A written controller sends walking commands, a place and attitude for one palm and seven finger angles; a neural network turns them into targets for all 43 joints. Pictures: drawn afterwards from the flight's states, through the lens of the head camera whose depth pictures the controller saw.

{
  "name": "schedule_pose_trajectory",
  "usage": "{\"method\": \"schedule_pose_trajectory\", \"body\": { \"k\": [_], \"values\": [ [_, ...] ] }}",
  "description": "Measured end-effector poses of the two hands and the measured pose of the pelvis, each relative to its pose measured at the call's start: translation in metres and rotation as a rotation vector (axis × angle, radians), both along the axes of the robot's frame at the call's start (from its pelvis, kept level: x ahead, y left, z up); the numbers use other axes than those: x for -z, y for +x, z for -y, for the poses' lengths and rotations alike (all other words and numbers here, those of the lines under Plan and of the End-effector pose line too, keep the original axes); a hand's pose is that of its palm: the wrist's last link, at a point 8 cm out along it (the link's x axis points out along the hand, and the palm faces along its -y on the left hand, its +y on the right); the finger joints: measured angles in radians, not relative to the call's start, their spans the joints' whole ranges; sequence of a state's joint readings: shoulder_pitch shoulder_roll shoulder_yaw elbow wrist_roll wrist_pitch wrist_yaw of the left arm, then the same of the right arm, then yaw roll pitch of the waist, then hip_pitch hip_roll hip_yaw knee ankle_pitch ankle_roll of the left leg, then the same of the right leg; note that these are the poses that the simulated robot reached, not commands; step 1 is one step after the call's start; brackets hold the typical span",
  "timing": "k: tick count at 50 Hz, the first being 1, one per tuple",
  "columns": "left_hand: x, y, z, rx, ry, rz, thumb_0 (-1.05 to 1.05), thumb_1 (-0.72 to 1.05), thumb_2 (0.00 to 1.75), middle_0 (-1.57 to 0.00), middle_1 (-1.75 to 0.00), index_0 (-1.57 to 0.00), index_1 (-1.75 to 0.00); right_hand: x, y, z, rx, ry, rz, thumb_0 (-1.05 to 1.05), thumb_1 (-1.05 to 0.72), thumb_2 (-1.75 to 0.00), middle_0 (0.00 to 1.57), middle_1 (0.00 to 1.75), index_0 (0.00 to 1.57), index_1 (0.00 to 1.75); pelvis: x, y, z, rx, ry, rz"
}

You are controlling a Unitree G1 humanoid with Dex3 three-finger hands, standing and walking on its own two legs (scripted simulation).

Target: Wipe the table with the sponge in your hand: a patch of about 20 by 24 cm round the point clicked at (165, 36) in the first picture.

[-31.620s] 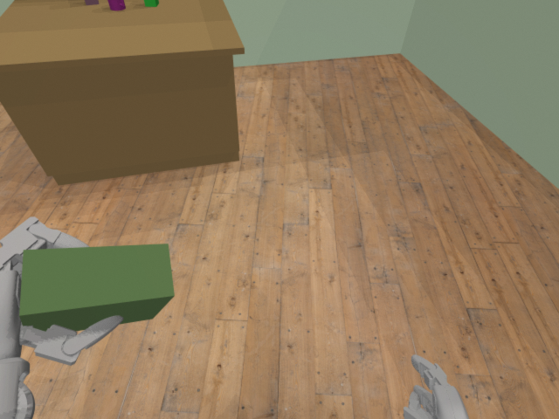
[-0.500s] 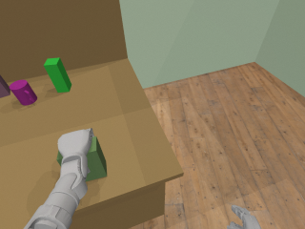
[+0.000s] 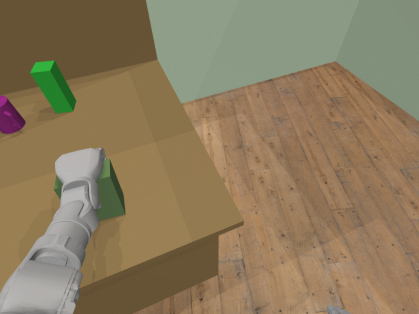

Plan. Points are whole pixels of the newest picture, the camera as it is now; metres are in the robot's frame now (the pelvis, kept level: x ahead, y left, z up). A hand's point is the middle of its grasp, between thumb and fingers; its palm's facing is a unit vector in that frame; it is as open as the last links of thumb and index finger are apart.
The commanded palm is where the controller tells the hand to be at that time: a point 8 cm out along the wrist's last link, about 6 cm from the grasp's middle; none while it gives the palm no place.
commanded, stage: wipe forward along the middle lane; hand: left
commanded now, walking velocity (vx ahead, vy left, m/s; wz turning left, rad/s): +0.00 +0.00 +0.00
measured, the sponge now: (96, 199) +0.37 +0.28 -0.04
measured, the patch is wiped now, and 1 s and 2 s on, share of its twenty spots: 1.00 1.00 1.00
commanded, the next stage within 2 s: slide back across to the first lane in 0.62 s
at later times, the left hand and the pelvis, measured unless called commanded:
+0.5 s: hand (86, 163) +0.44 +0.31 +0.01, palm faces -0.14 +0.01 -0.99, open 10.1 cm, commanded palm +0.43 +0.30 +0.05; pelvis +0.01 +0.01 -0.01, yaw +0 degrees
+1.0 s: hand (78, 154) +0.46 +0.33 +0.02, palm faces -0.11 -0.03 -0.99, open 10.1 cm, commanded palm +0.43 +0.34 +0.07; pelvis +0.02 +0.04 +0.00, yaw -2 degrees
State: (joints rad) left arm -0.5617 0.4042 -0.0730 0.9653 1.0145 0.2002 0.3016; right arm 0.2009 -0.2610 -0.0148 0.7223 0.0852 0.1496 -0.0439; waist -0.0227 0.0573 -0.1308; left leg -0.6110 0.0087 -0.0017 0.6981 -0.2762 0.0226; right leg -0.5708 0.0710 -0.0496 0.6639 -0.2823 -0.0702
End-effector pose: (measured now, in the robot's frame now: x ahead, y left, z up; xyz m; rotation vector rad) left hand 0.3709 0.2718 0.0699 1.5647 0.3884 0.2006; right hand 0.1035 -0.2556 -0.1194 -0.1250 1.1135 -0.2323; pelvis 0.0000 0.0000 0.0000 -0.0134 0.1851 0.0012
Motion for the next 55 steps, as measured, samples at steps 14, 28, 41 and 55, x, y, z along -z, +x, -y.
{"method": "schedule_pose_trajectory", "body": {
  "k": [14, 28, 41, 55],
  "values": [
    [0.001, 0.032, -0.015, -0.007, 0.010, -0.020, 0.00, -0.54, 1.06, -0.73, -1.31, -0.77, -1.30, 0.003, -0.010, -0.002, 0.012, -0.012, -0.060, 0.01, -0.91, -0.89, 0.20, 0.30, 0.20, 0.30, 0.003, 0.008, -0.006, -0.001, -0.012, -0.052],
    [0.001, 0.059, -0.028, -0.012, 0.015, -0.029, 0.00, -0.54, 1.06, -0.73, -1.31, -0.78, -1.30, 0.003, -0.020, -0.009, 0.025, -0.030, -0.104, 0.01, -0.91, -0.89, 0.20, 0.30, 0.20, 0.30, 0.006, 0.011, -0.017, -0.002, -0.024, -0.091],
    [0.000, 0.081, -0.042, -0.012, 0.004, -0.023, 0.01, -0.55, 1.07, -0.74, -1.31, -0.78, -1.30, 0.005, -0.049, -0.020, 0.062, -0.035, -0.172, 0.01, -0.91, -0.89, 0.20, 0.30, 0.20, 0.30, 0.009, 0.013, -0.029, 0.011, -0.034, -0.124],
    [-0.004, 0.077, -0.067, -0.035, -0.027, 0.007, 0.01, -0.54, 1.07, -0.73, -1.31, -0.77, -1.31, -0.007, -0.040, -0.031, 0.077, -0.024, -0.164, 0.01, -0.91, -0.89, 0.20, 0.30, 0.20, 0.30, 0.001, 0.026, -0.039, 0.019, -0.034, -0.086]
  ]
}}
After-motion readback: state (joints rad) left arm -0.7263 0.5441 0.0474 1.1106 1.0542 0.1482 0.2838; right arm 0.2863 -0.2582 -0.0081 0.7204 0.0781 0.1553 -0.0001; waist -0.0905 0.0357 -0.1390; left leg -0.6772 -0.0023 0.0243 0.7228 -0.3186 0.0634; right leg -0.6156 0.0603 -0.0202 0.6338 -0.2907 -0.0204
